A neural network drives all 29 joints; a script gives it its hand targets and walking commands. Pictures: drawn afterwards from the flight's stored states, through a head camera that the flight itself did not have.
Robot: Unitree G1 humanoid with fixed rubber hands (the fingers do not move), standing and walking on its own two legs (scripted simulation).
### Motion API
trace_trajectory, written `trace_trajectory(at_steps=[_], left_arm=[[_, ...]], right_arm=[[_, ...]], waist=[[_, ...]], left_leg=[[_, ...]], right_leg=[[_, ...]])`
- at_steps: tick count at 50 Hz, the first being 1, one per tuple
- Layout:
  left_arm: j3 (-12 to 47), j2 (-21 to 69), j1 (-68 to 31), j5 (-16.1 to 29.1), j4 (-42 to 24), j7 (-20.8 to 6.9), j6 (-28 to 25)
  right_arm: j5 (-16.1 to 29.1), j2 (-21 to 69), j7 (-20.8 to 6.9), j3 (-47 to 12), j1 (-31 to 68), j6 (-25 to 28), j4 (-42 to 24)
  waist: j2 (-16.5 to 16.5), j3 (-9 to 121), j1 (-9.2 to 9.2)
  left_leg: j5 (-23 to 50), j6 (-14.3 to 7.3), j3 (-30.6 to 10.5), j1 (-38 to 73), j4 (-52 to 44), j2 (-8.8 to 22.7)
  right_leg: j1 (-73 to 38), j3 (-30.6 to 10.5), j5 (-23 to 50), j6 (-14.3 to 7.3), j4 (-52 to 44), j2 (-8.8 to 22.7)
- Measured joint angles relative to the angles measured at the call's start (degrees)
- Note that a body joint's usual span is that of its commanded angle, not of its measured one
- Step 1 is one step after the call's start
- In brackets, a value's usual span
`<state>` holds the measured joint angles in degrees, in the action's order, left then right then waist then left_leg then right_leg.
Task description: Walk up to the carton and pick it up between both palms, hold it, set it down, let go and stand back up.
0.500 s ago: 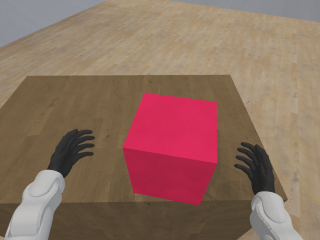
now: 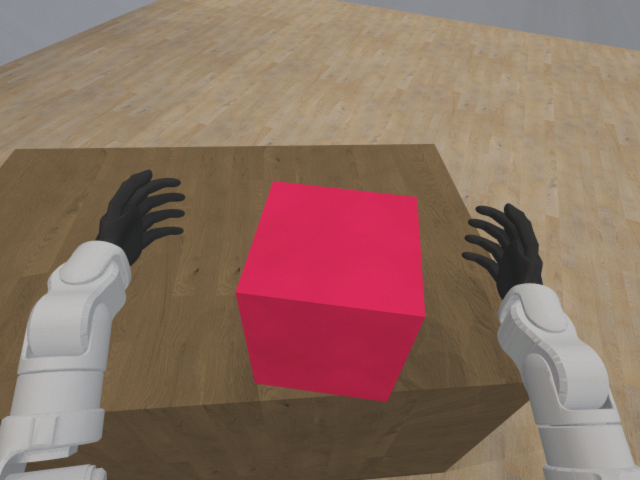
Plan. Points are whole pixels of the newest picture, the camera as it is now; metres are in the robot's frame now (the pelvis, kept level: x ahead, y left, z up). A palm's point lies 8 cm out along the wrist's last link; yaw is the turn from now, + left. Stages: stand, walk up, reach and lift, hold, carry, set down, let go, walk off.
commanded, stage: reach and lift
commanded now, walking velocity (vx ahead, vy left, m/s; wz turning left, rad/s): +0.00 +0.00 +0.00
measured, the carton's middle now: (331, 295) +0.38 -0.02 -0.01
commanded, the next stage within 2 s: none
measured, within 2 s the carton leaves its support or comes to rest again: neither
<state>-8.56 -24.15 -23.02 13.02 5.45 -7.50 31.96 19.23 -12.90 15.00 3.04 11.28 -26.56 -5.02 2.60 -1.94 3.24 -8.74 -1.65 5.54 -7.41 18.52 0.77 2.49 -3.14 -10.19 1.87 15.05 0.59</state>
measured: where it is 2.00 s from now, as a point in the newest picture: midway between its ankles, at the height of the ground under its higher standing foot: outside the picture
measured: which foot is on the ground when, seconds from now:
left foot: down 0.00-1.00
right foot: down 0.00-1.00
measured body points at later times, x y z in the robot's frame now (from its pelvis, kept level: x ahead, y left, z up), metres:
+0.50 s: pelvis -0.01 -0.01 +0.00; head -0.01 +0.02 +0.45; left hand +0.44 +0.20 +0.20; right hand +0.36 -0.23 +0.17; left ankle +0.02 +0.10 -0.75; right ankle -0.02 -0.14 -0.75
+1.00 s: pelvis -0.02 -0.01 +0.00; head +0.00 +0.01 +0.45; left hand +0.43 +0.19 +0.12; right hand +0.36 -0.21 +0.09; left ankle +0.02 +0.10 -0.75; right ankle -0.02 -0.14 -0.75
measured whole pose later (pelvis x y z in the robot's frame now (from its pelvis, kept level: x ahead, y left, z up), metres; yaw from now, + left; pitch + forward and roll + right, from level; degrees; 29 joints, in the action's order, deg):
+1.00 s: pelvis -0.02 -0.01 +0.00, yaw +2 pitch +2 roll -1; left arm -3.5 -21.4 -47.0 10.5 53.0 -6.1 9.6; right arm 14.9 -7.3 15.2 1.2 32.4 -8.1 35.6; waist 1.6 0.8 6.6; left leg -7.9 -0.7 2.4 -16.2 22.0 1.5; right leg 10.5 -0.1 -10.3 0.8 18.7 -0.4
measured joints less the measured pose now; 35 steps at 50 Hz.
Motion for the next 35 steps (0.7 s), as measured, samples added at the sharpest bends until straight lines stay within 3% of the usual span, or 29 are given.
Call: trace_trajectory(at_steps=[15,30,35], left_arm=[[-0.7,-1.9,-14.1,-1.2,12.6,-0.5,1.7],[3.4,-3.6,-29.7,0.1,36.0,-0.1,-4.8],[4.5,-3.0,-30.2,-1.0,41.9,-0.8,-7.9]], right_arm=[[1.3,-1.3,0.0,-0.7,12.9,-1.1,11.0],[1.1,0.2,-0.1,-1.6,27.0,1.4,28.9],[0.9,1.3,0.3,-2.3,27.9,4.1,34.4]], waist=[[0.0,0.4,2.87],[0.0,2.8,4.96],[-0.3,2.6,4.98]], left_leg=[[0.5,0.4,-1.3,-1.5,0.3,0.2],[0.8,0.5,-1.9,-4.0,1.0,0.4],[0.4,0.6,-2.0,-3.4,1.3,0.4]], right_leg=[[1.0,1.2,0.3,-0.4,0.2,-0.4],[3.5,1.7,0.4,-0.6,1.0,-0.6],[2.6,1.8,0.2,-0.7,0.7,-0.6]])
